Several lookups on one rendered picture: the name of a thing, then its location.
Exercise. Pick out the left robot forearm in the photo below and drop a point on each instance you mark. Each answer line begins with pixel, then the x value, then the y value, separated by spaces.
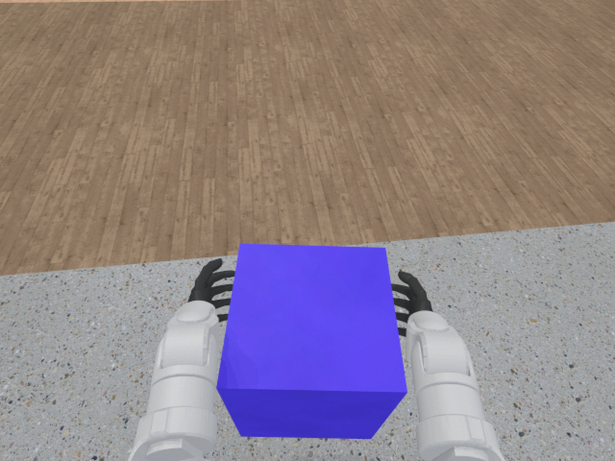
pixel 179 423

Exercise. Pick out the right robot forearm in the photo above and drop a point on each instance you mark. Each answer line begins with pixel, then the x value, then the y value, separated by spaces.
pixel 452 425

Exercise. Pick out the carton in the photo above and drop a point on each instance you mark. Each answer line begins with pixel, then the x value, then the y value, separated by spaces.
pixel 312 347

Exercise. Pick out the robot left hand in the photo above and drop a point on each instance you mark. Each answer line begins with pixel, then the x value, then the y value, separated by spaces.
pixel 203 290

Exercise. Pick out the robot right hand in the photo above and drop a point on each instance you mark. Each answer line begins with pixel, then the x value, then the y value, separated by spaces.
pixel 417 295

